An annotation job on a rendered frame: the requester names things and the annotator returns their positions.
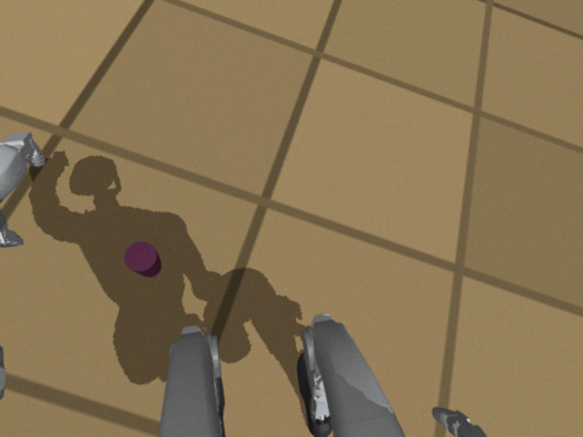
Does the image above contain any left robot hand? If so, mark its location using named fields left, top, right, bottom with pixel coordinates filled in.
left=0, top=132, right=45, bottom=248

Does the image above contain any right robot hand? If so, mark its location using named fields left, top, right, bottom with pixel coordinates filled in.
left=432, top=407, right=487, bottom=437

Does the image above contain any cup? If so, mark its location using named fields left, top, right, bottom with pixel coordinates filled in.
left=124, top=241, right=161, bottom=277

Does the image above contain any right robot foot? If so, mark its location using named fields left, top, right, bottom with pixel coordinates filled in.
left=297, top=353, right=332, bottom=437

